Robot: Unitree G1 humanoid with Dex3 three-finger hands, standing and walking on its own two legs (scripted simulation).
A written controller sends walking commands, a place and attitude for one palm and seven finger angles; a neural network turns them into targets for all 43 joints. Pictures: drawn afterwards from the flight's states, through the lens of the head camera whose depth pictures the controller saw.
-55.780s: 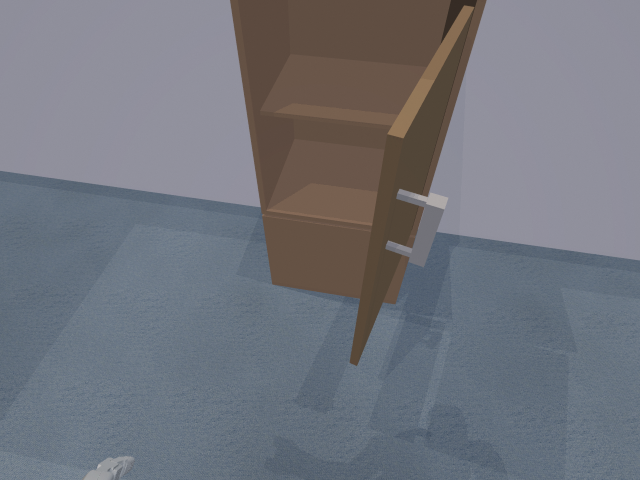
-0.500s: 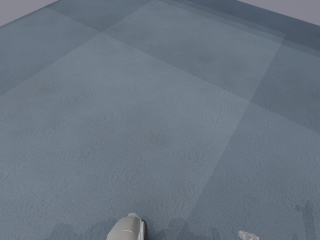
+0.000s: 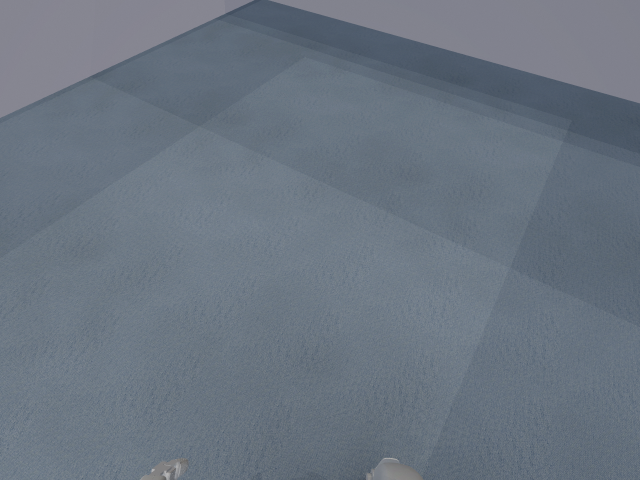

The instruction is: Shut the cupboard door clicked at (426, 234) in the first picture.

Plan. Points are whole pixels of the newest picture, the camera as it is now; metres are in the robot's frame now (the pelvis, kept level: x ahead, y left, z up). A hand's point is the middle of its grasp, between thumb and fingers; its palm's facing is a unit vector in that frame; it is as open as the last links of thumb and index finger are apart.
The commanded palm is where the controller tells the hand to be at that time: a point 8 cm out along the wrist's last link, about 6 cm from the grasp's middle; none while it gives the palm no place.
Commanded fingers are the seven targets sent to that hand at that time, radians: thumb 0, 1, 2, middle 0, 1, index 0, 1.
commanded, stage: turn to face it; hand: left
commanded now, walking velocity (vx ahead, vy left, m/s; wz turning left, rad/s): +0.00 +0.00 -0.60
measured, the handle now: out of the picture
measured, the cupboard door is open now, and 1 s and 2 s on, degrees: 19 19 19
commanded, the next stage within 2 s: none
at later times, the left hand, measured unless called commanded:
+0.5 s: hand (200, 442) +0.21 +0.19 -0.18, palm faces -0.15 -0.97 -0.20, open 7.4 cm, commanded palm none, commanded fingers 0.00 0.90 0.90 -0.20 -0.30 -0.20 -0.30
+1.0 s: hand (266, 351) +0.34 +0.10 -0.16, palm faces -0.52 -0.81 -0.29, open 7.4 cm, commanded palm none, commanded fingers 0.00 0.90 0.90 -0.20 -0.30 -0.20 -0.30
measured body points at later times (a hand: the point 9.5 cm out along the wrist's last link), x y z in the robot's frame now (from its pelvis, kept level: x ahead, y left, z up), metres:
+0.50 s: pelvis +0.11 +0.01 -0.01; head +0.15 +0.01 +0.44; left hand +0.21 +0.24 -0.16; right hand +0.17 -0.26 -0.14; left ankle +0.16 +0.13 -0.74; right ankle +0.11 -0.12 -0.74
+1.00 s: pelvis +0.14 -0.02 -0.01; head +0.18 -0.07 +0.44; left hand +0.37 +0.14 -0.13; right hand +0.04 -0.28 -0.16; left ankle +0.17 +0.12 -0.67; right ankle +0.07 -0.11 -0.74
